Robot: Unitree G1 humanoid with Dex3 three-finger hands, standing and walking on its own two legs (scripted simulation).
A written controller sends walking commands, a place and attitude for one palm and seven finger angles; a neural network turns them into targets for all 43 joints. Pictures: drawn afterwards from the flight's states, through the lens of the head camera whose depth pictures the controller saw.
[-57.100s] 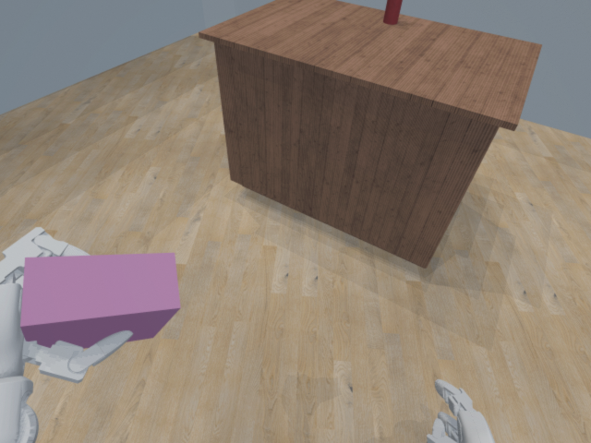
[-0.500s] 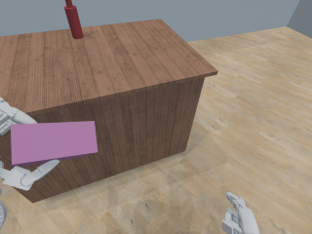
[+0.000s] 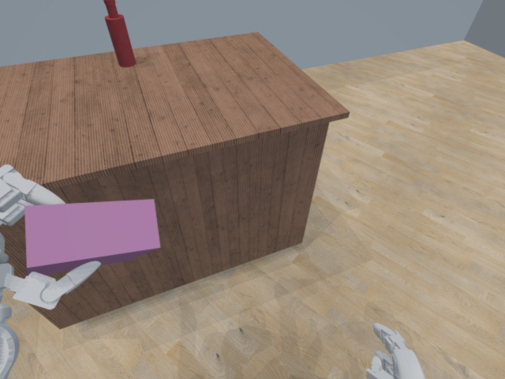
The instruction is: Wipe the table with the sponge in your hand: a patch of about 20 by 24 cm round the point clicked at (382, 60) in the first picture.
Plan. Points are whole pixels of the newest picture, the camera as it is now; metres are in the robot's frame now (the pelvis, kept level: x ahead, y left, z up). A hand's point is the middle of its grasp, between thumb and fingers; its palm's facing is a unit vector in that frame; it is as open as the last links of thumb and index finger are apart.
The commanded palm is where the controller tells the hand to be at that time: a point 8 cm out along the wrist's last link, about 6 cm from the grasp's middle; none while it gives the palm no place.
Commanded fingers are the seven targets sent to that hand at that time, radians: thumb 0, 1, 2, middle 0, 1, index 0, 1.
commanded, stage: stand and wait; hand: left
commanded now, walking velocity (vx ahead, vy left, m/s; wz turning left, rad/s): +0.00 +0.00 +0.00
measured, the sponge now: (107, 237) +0.24 +0.20 +0.17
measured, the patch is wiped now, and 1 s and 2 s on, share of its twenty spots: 1.00 1.00 1.00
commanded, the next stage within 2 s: none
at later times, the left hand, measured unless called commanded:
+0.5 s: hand (57, 225) +0.23 +0.23 +0.21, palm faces +0.44 -0.82 -0.36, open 9.9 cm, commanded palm +0.17 +0.28 +0.23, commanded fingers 0.00 0.10 1.30 -1.20 -1.60 -1.20 -1.60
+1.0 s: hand (58, 219) +0.24 +0.24 +0.21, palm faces +0.43 -0.83 -0.36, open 9.9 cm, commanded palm +0.18 +0.28 +0.23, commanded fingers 0.00 0.10 1.30 -1.20 -1.60 -1.20 -1.60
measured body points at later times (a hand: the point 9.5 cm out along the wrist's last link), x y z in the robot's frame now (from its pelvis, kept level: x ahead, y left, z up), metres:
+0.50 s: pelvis +0.01 +0.00 +0.00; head +0.02 +0.00 +0.45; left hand +0.20 +0.28 +0.23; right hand +0.19 -0.23 -0.08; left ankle +0.05 +0.11 -0.74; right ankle +0.03 -0.13 -0.74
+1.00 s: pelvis +0.02 +0.00 +0.00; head +0.02 +0.00 +0.45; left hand +0.21 +0.28 +0.23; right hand +0.20 -0.23 -0.08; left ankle +0.05 +0.11 -0.74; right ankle +0.04 -0.13 -0.74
